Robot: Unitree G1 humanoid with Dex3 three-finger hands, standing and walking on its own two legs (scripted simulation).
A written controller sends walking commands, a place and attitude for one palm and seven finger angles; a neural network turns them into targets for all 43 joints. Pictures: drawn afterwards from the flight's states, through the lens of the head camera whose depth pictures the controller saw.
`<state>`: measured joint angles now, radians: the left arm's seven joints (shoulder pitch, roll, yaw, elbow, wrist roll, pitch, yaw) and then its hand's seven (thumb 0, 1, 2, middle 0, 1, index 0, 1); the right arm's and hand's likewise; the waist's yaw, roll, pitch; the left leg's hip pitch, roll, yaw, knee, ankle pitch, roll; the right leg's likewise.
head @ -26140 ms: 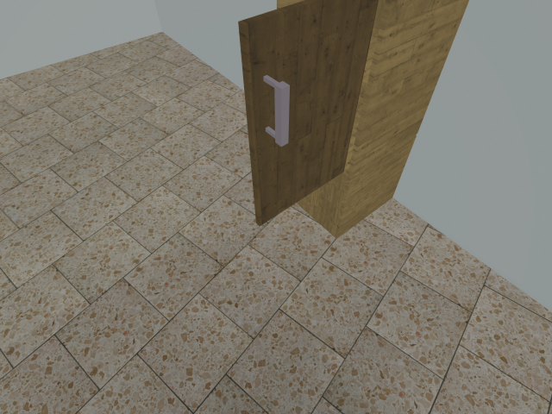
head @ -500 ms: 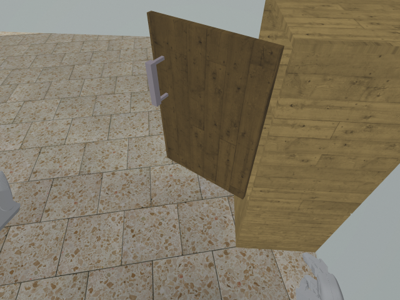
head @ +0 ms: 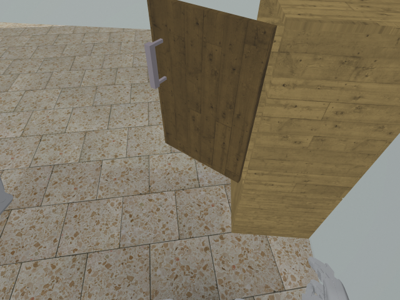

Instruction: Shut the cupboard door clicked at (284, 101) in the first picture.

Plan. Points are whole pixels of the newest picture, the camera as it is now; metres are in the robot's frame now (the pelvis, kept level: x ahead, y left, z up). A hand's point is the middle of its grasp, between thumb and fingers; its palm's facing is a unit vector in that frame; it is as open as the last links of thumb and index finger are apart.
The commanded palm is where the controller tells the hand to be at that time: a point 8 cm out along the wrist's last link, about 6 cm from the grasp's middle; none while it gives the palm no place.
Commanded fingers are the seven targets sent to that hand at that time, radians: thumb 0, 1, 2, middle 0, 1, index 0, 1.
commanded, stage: step back with the hand held close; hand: left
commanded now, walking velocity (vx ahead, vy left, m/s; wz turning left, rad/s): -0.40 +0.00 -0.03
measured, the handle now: (157, 64) +0.77 +0.18 +0.09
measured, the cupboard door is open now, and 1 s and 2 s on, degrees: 59 59 59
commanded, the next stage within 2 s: stop stepping back and stand still in 0.38 s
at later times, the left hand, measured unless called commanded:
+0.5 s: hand (15, 267) +0.13 +0.22 +0.19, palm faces +0.33 -0.84 -0.42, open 7.4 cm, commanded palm +0.04 +0.27 +0.20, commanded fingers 0.00 0.90 0.90 -0.20 -0.30 -0.20 -0.30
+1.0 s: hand out of the picture -0.01 +0.22 +0.19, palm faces +0.36 -0.84 -0.40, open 7.4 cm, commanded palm -0.07 +0.28 +0.20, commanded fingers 0.00 0.90 0.90 -0.20 -0.30 -0.20 -0.30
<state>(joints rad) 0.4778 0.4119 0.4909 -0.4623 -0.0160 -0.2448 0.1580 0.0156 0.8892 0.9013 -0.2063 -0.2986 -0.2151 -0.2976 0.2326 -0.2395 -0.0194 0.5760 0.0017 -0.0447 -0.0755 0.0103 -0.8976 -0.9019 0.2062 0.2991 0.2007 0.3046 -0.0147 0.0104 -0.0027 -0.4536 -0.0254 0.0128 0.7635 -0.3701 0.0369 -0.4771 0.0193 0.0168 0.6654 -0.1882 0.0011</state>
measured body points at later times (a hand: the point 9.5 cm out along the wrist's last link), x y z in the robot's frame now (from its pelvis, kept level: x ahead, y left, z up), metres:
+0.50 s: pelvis -0.12 -0.01 +0.01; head -0.07 -0.01 +0.46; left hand +0.10 +0.26 +0.21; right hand +0.08 -0.22 -0.07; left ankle +0.03 +0.11 -0.71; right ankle -0.23 -0.13 -0.71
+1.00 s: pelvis -0.23 -0.01 +0.03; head -0.24 +0.00 +0.47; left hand -0.04 +0.27 +0.21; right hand -0.11 -0.25 -0.06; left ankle -0.16 +0.08 -0.67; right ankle -0.24 -0.11 -0.71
